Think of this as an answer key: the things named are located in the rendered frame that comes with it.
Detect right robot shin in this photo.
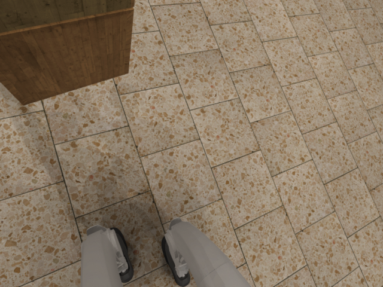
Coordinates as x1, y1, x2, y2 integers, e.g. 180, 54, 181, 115
168, 217, 189, 277

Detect left robot thigh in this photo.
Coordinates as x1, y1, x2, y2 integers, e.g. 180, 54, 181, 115
81, 228, 123, 287

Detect cupboard door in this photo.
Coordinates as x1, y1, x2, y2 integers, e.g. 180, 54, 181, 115
0, 0, 131, 33

